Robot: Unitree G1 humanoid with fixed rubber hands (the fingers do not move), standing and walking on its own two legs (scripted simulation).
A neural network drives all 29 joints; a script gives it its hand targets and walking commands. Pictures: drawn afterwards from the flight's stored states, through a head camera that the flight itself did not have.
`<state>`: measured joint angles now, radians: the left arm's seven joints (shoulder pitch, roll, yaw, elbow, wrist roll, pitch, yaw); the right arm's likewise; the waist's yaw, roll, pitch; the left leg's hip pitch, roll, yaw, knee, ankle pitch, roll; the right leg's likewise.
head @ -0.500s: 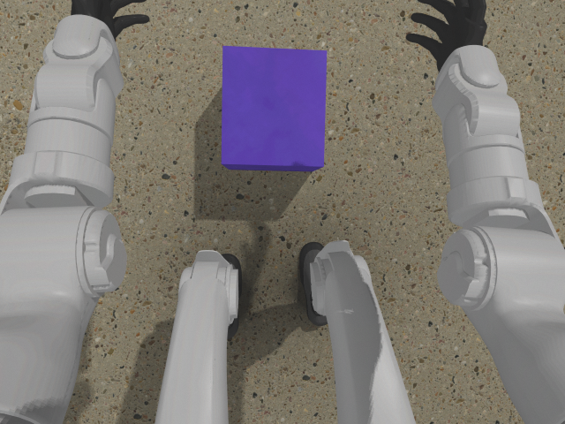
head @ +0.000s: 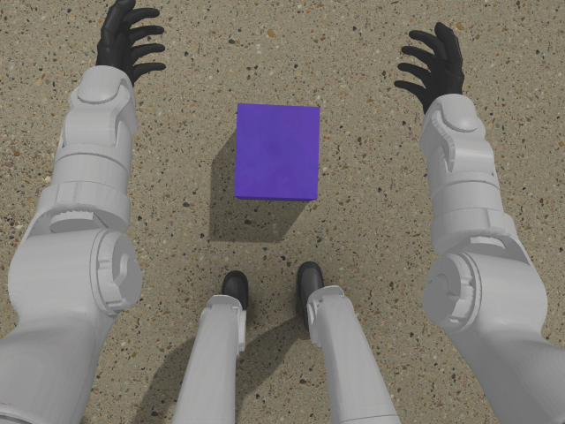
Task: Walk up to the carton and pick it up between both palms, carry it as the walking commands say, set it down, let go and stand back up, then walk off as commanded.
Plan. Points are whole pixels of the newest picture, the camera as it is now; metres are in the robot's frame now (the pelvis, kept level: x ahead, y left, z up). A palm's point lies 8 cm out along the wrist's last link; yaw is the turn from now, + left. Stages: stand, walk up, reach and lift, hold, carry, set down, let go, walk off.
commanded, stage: let go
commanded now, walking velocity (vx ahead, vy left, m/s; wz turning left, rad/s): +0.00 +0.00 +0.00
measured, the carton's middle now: (276, 156) +0.51 -0.03 -0.59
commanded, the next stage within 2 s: stand in 1.32 s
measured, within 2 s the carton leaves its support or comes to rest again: neither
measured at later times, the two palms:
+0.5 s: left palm (70, 196) +0.39 +0.20 -0.03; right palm (507, 202) +0.36 -0.24 -0.02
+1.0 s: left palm out of the picture +0.25 +0.23 +0.04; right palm (562, 337) +0.24 -0.24 +0.04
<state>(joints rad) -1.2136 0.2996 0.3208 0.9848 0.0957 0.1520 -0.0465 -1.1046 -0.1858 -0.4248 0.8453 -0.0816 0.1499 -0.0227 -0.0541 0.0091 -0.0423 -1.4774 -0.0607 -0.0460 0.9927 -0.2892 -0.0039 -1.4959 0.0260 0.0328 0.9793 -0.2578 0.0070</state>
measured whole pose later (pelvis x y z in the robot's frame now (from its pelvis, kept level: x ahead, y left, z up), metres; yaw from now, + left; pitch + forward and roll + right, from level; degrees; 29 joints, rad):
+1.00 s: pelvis +0.09 +0.00 +0.11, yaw -1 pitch -1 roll +0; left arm 0.23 0.21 0.04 0.43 0.01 0.07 -0.07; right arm 0.23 -0.21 -0.04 0.44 0.00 0.07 0.07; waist 0.00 0.00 0.05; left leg -0.14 -0.03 -0.06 0.43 -0.27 0.01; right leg -0.16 0.03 0.05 0.42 -0.24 -0.01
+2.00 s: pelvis +0.10 -0.01 +0.11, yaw +0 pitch -1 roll +0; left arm 0.16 0.34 0.04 0.82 0.03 0.01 0.02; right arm 0.17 -0.35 -0.02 0.80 -0.03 0.00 -0.03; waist 0.00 0.01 0.01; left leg -0.13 -0.02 -0.06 0.45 -0.30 0.01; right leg -0.15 0.03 0.03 0.44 -0.27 -0.02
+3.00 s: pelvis +0.08 -0.01 +0.11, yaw -1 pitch -2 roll +0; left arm 0.12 0.38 0.01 1.02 0.02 -0.01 0.01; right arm 0.14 -0.39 0.00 1.00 -0.02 -0.01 -0.02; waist 0.01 0.01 0.03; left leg -0.09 -0.02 -0.06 0.34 -0.21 0.00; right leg -0.11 0.03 0.03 0.34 -0.19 -0.01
